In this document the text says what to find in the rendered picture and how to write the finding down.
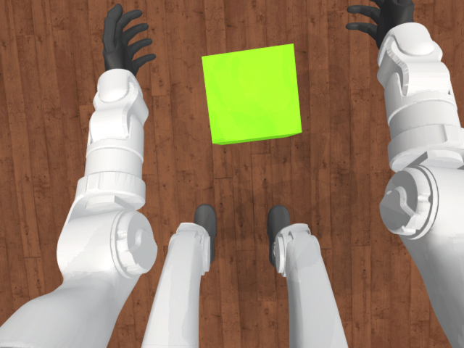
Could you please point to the right robot upper arm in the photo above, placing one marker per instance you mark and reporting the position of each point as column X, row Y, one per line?
column 424, row 205

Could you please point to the left robot hand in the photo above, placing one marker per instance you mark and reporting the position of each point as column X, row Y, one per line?
column 116, row 52

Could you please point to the right robot forearm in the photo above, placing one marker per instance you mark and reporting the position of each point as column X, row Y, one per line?
column 420, row 104

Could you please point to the left robot forearm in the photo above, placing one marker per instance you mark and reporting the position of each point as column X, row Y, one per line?
column 115, row 149

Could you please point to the robot right thigh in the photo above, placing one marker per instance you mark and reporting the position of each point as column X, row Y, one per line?
column 314, row 320

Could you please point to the robot right shin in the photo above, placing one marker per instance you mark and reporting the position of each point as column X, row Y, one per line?
column 295, row 227

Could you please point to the right robot hand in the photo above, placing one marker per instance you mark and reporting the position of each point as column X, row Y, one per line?
column 391, row 14

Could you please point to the carton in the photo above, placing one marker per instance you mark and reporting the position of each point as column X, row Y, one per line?
column 252, row 95

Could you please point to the left robot upper arm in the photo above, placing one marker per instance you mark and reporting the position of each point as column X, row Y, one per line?
column 101, row 258

